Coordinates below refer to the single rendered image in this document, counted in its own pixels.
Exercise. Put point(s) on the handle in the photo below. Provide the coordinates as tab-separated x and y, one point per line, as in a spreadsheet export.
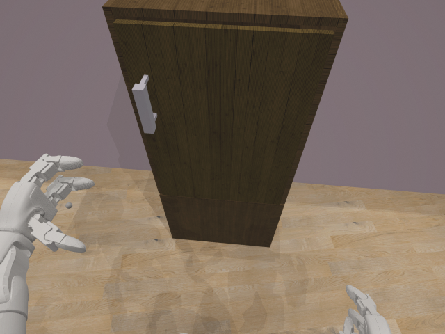
141	96

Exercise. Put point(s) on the robot left hand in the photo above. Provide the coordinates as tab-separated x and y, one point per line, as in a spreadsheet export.
19	210

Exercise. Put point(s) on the robot left forearm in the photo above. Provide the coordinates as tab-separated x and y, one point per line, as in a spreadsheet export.
15	251

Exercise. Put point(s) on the cupboard door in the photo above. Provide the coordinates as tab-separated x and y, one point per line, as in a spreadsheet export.
232	103

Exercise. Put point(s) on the robot right hand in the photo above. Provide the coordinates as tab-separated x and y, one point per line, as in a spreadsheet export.
372	323

